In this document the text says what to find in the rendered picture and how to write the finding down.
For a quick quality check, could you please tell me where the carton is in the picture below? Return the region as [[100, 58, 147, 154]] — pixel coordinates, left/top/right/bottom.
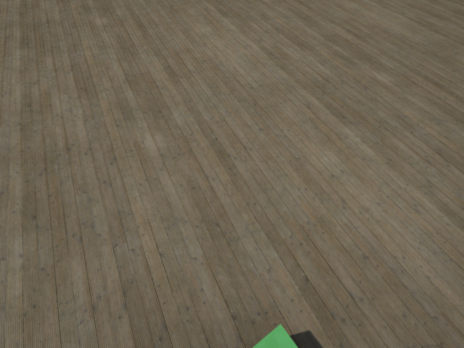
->
[[252, 324, 298, 348]]

